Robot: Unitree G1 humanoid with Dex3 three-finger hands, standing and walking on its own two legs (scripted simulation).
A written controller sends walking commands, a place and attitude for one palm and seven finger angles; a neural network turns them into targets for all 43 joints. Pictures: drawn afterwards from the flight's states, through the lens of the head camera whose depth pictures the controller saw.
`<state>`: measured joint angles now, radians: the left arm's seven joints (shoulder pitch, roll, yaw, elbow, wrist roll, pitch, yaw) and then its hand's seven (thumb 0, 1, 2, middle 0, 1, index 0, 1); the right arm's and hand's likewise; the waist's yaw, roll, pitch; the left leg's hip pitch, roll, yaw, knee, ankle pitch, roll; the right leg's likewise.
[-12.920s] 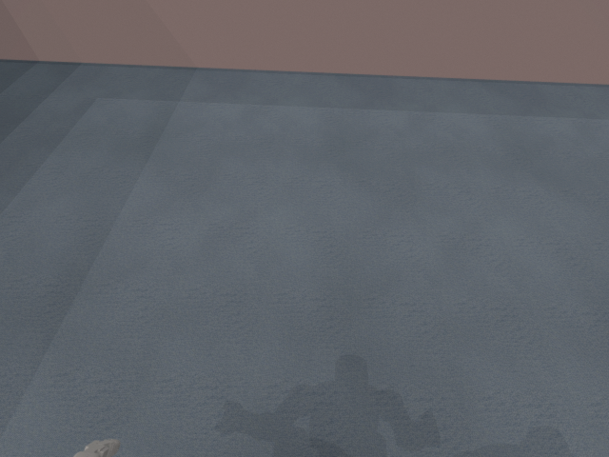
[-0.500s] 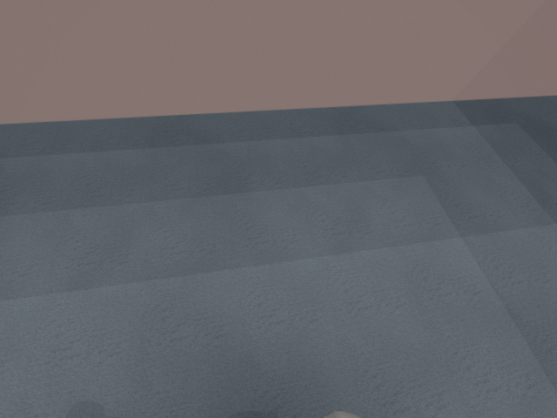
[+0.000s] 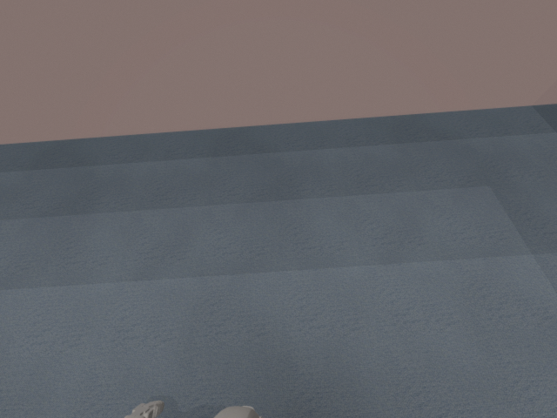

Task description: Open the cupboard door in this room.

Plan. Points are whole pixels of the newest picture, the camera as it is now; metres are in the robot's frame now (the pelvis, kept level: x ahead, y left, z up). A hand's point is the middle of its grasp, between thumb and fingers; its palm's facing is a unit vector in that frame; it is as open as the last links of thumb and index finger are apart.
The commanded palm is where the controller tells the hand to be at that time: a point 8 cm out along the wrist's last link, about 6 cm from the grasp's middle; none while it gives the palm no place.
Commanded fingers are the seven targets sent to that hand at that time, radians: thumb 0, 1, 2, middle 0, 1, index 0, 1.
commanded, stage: turn or walk to find it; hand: left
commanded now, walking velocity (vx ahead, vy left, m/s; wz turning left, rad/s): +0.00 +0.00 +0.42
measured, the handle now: out of the picture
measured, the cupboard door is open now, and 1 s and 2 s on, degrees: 0 0 0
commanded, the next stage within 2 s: none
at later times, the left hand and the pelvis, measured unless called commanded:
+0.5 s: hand out of the picture -0.06 +0.26 -0.18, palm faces +0.27 -0.93 -0.25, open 7.4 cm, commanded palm none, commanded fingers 0.00 0.90 0.90 -0.20 -0.30 -0.20 -0.30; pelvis -0.04 +0.04 +0.00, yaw +13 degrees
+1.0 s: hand out of the picture -0.05 +0.21 -0.15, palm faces +0.41 -0.87 -0.28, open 7.4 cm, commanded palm none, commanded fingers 0.00 0.90 0.90 -0.20 -0.30 -0.20 -0.30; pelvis -0.05 +0.00 +0.00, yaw +26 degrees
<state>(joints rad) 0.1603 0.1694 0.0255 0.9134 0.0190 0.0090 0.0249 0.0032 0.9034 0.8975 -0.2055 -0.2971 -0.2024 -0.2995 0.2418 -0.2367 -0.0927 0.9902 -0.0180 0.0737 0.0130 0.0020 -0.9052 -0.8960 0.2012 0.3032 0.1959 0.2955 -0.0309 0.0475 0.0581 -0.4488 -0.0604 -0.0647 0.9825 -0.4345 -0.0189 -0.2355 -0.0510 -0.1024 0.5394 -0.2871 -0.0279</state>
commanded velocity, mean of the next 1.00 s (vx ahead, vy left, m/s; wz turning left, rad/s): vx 0.00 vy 0.00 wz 0.42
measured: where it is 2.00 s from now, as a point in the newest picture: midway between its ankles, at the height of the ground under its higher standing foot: outside the picture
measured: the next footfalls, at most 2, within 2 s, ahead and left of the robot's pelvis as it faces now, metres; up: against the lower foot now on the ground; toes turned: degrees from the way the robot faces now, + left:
left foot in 0.36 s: -0.03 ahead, +0.15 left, +0.00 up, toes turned +14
right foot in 0.82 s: +0.03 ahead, -0.08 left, +0.00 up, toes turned +17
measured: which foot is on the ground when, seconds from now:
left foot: up 0.00-0.34, down 0.36-0.82, up 0.84-1.00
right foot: down 0.00-0.36, up 0.38-0.80, down 0.82-1.00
